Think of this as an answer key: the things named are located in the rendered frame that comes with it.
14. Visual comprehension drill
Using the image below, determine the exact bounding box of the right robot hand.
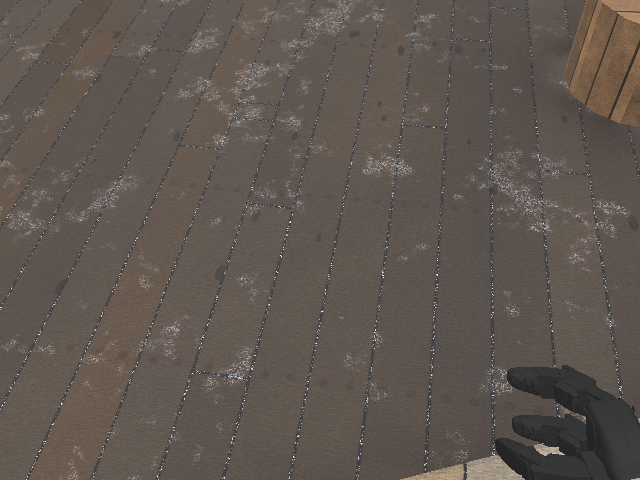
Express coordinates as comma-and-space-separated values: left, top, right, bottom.
495, 365, 640, 480

